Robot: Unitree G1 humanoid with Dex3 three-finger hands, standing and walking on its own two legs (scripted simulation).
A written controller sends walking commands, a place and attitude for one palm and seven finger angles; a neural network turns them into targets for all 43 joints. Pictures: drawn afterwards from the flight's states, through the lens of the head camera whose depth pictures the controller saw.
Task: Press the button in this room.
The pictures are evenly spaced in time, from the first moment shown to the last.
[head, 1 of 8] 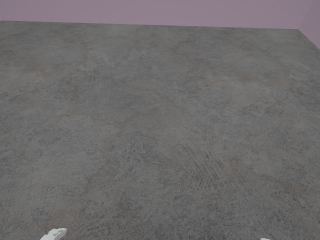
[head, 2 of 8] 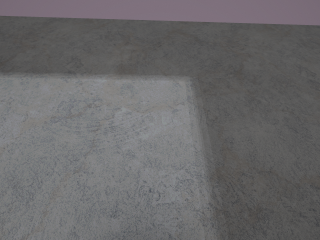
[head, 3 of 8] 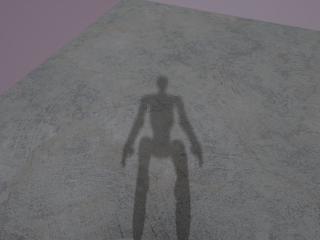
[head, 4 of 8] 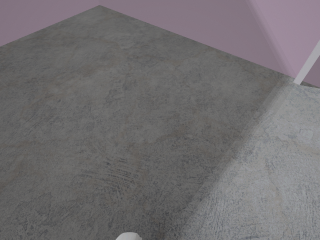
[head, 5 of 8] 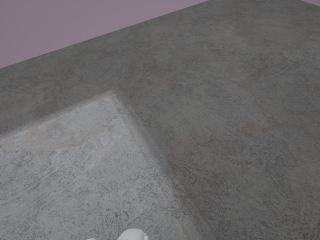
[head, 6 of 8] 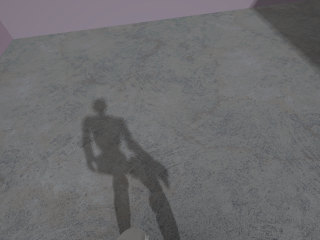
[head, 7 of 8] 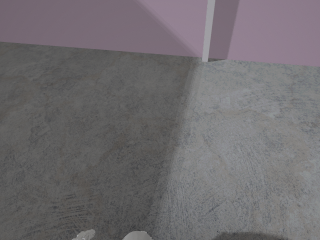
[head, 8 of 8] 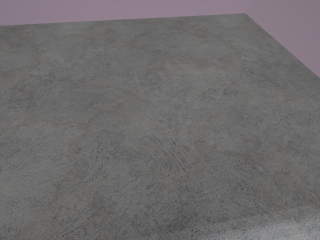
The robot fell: no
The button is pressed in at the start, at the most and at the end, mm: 0 0 0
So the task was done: no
